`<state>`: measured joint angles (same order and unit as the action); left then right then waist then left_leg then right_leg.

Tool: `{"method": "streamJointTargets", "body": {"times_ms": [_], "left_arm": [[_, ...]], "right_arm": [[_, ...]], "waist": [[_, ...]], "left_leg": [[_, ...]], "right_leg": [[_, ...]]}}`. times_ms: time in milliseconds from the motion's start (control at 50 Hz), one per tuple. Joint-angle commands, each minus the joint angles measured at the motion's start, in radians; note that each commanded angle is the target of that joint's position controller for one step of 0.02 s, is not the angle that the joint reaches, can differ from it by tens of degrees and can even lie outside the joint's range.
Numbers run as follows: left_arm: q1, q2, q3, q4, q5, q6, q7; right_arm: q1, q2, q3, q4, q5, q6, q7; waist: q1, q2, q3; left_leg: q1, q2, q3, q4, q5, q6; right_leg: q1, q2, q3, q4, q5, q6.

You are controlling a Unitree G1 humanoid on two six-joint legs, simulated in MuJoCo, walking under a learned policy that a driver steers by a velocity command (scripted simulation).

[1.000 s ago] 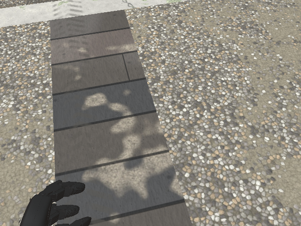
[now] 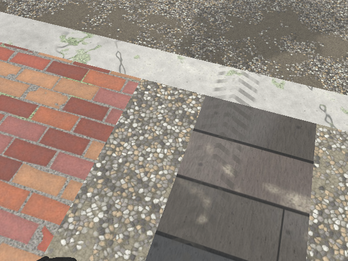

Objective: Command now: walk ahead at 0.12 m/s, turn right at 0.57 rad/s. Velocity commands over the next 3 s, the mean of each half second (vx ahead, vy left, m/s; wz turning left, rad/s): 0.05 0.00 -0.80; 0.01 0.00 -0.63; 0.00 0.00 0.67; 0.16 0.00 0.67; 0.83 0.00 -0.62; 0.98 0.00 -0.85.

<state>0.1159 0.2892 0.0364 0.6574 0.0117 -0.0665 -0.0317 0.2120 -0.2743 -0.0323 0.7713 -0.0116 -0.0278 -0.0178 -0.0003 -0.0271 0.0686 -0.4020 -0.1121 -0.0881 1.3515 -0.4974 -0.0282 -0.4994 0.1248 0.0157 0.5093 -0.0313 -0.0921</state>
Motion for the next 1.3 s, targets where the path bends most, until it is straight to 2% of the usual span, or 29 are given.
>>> {"method": "streamJointTargets", "body": {"times_ms": [20,60,100,140,180,260,300,320,340,360,380,400,420,440,540,660,780,800,820,840,860,880,920,940,980,1020,1160,1240,1300], "left_arm": [[0.027,0.151,0.047,-0.109,-0.008,0.031,0.029],[0.005,0.14,0.049,-0.121,-0.004,0.04,0.032],[0.037,0.162,0.062,-0.116,-0.009,0.052,0.045],[0.043,0.192,0.077,-0.12,-0.024,0.073,0.061],[0.039,0.196,0.085,-0.13,-0.035,0.093,0.072],[0.066,0.182,0.094,-0.137,-0.029,0.117,0.08],[0.059,0.175,0.098,-0.148,-0.032,0.121,0.079],[0.06,0.156,0.093,-0.152,-0.038,0.122,0.076],[0.129,0.1,0.078,-0.141,-0.037,0.125,0.072],[0.127,0.099,0.08,-0.175,-0.047,0.117,0.065],[0.137,0.196,0.103,-0.163,-0.031,0.102,0.055],[0.15,0.225,0.114,-0.135,-0.036,0.105,0.051],[0.167,0.209,0.112,-0.109,-0.035,0.115,0.055],[0.18,0.186,0.106,-0.103,-0.031,0.124,0.056],[0.063,0.121,0.072,-0.167,-0.045,0.12,0.044],[0.041,0.097,0.06,-0.184,-0.034,0.124,0.025],[0.097,0.107,0.086,-0.159,-0.033,0.154,0.01],[0.164,0.151,0.104,-0.133,-0.029,0.15,0.022],[0.205,0.275,0.127,-0.146,-0.023,0.137,0.042],[0.156,0.279,0.115,-0.176,0.018,0.109,0.038],[0.156,0.199,0.09,-0.164,0.027,0.089,0.029],[0.109,0.145,0.069,-0.135,0.02,0.075,0.031],[0.011,0.053,0.033,-0.109,0.002,0.066,0.039],[-0.002,0.039,0.024,-0.098,0.013,0.06,0.044],[-0.035,0.068,0.034,-0.093,0.028,0.056,0.055],[-0.014,0.122,0.054,-0.078,0.022,0.067,0.07],[-0.017,0.125,0.073,-0.046,0.011,0.081,0.073],[-0.033,0.146,0.091,-0.038,-0.011,0.08,0.063],[-0.042,0.144,0.098,-0.019,-0.041,0.081,0.05]], "right_arm": [[0.017,-0.14,-0.036,-0.114,-0.009,0.017,-0.008],[0.041,-0.096,-0.029,-0.108,-0.009,0.02,-0.017],[0.004,-0.067,-0.021,-0.111,-0.007,0.013,-0.028],[-0.018,-0.072,-0.023,-0.111,0.002,0.017,-0.029],[-0.065,-0.085,-0.028,-0.115,0.011,0.019,-0.028],[-0.134,-0.098,-0.039,-0.128,0.023,-0.002,-0.015],[-0.1,-0.118,-0.054,-0.114,0.03,-0.017,-0.007],[-0.067,-0.139,-0.065,-0.101,0.03,-0.022,-0.006],[-0.068,-0.185,-0.077,-0.11,0.013,-0.017,-0.012],[-0.091,-0.233,-0.084,-0.11,-0.028,-0.001,-0.014],[-0.127,-0.168,-0.075,-0.139,-0.04,-0.004,-0.015],[-0.173,-0.117,-0.062,-0.16,-0.027,0.001,-0.023],[-0.195,-0.093,-0.056,-0.171,-0.012,0.008,-0.03],[-0.197,-0.093,-0.053,-0.174,0.0,0.013,-0.038],[-0.1,-0.126,-0.06,-0.153,-0.016,0.034,-0.053],[-0.118,-0.188,-0.092,-0.143,-0.006,0.033,-0.027],[-0.111,-0.186,-0.106,-0.112,0.048,0.014,0.006],[-0.048,-0.14,-0.095,-0.083,0.043,0.013,0.013],[-0.046,-0.073,-0.066,-0.124,-0.01,0.012,0.022],[-0.102,-0.099,-0.07,-0.147,-0.014,0.013,0.011],[-0.152,-0.154,-0.082,-0.135,0.017,0.022,0.002],[-0.135,-0.133,-0.077,-0.119,0.032,0.029,-0.004],[-0.052,-0.11,-0.07,-0.057,0.015,0.046,-0.009],[-0.014,-0.109,-0.07,-0.036,0.021,0.052,-0.005],[-0.017,-0.118,-0.069,-0.046,0.036,0.057,-0.003],[-0.059,-0.131,-0.068,-0.079,0.037,0.061,-0.002],[-0.063,-0.09,-0.064,-0.15,0.032,0.086,0.017],[-0.058,-0.084,-0.07,-0.189,0.039,0.095,0.039],[0.01,-0.094,-0.088,-0.192,0.043,0.107,0.046]], "waist": [[-0.011,0.066,-0.162],[-0.044,0.012,-0.142],[-0.03,-0.015,-0.194],[-0.027,-0.046,-0.251],[-0.009,-0.081,-0.241],[0.025,-0.157,-0.194],[0.005,-0.178,-0.185],[-0.01,-0.153,-0.19],[0.024,-0.02,-0.241],[0.059,0.295,-0.213],[0.053,0.27,-0.191],[0.057,0.198,-0.169],[0.055,0.143,-0.148],[0.048,0.127,-0.132],[-0.031,0.167,-0.112],[-0.029,0.188,-0.151],[0.029,0.169,-0.169],[0.043,0.059,-0.183],[0.022,-0.281,-0.2],[0.057,-0.301,-0.28],[0.099,-0.169,-0.281],[0.056,-0.147,-0.232],[-0.003,-0.117,-0.205],[-0.018,-0.125,-0.198],[-0.015,-0.124,-0.159],[0.016,-0.121,-0.124],[0.027,-0.078,-0.084],[0.017,-0.092,-0.125],[-0.038,-0.076,-0.158]], "left_leg": [[-0.261,0.069,-0.074,0.009,0.08,-0.009],[-0.185,0.074,-0.059,-0.209,0.095,-0.015],[-0.131,0.044,-0.04,-0.369,0.118,-0.043],[-0.092,0.032,-0.057,-0.453,0.19,-0.059],[-0.074,0.024,-0.07,-0.536,0.244,-0.06],[-0.009,0.011,-0.09,-0.723,0.246,-0.043],[0.087,0.029,-0.092,-0.882,0.287,-0.019],[0.19,0.085,-0.097,-0.998,0.363,0.008],[0.332,0.274,-0.231,-1.03,0.366,0.088],[0.323,0.443,-0.451,-1.069,0.458,0.23],[0.29,0.481,-0.472,-1.068,0.478,0.269],[0.273,0.431,-0.35,-1.042,0.463,0.241],[0.26,0.369,-0.255,-1.026,0.436,0.205],[0.26,0.348,-0.206,-1.021,0.445,0.198],[0.346,0.352,-0.06,-1.046,0.559,0.245],[0.315,0.41,0.08,-1.041,0.599,0.245],[0.258,0.425,0.191,-0.864,0.565,0.134],[0.137,0.366,0.252,-0.72,0.47,0.064],[-0.211,0.241,0.317,-0.379,-0.083,-0.034],[-0.327,0.168,0.16,-0.17,-0.206,-0.065],[-0.297,0.195,0.099,-0.102,-0.141,-0.051],[-0.286,0.208,0.081,-0.142,-0.07,-0.033],[-0.181,0.217,0.072,-0.218,0.08,-0.045],[-0.108,0.201,0.067,-0.232,0.128,-0.053],[-0.078,0.183,0.064,-0.326,0.166,-0.062],[-0.127,0.185,0.083,-0.362,0.148,-0.065],[-0.166,0.229,0.119,-0.426,0.078,-0.05],[-0.081,0.205,0.176,-0.552,0.084,-0.007],[0.099,0.149,0.22,-0.786,0.24,0.056]], "right_leg": [[0.264,-0.305,0.53,-0.235,-0.06,-0.204],[0.158,-0.224,0.436,-0.229,-0.01,-0.158],[0.155,-0.2,0.415,-0.194,0.146,-0.149],[0.176,-0.192,0.433,-0.179,0.064,-0.125],[0.17,-0.172,0.46,-0.186,-0.111,-0.089],[0.201,-0.155,0.546,-0.184,-0.276,-0.058],[0.211,-0.141,0.585,-0.148,-0.279,-0.034],[0.171,-0.104,0.563,-0.093,-0.344,-0.004],[0.078,-0.03,0.455,0.094,-0.546,0.038],[-0.099,0.086,0.211,0.337,-0.611,0.088],[-0.15,-0.005,0.199,0.532,-0.545,0.131],[-0.157,-0.034,0.17,0.61,-0.474,0.146],[-0.159,-0.05,0.148,0.669,-0.419,0.161],[-0.186,-0.064,0.125,0.748,-0.377,0.174],[-0.254,-0.168,0.012,0.672,-0.308,0.222],[-0.067,-0.217,-0.045,0.427,-0.306,0.192],[0.23,-0.147,-0.108,0.011,-0.208,0.075],[0.405,-0.144,-0.044,-0.099,-0.031,0.032],[0.64,-0.427,0.327,-0.087,0.473,-0.076],[0.551,-0.586,0.453,-0.097,0.551,-0.27],[0.506,-0.523,0.327,-0.116,0.466,-0.252],[0.461,-0.453,0.229,-0.118,0.354,-0.185],[0.382,-0.377,0.094,-0.126,0.302,-0.112],[0.334,-0.363,0.041,-0.139,0.316,-0.106],[0.318,-0.36,-0.012,-0.16,0.243,-0.1],[0.356,-0.409,0.015,-0.182,0.171,-0.126],[0.401,-0.491,-0.01,-0.197,0.124,-0.153],[0.437,-0.503,-0.087,-0.129,0.258,-0.111],[0.4,-0.471,-0.181,0.029,0.247,-0.013]]}}
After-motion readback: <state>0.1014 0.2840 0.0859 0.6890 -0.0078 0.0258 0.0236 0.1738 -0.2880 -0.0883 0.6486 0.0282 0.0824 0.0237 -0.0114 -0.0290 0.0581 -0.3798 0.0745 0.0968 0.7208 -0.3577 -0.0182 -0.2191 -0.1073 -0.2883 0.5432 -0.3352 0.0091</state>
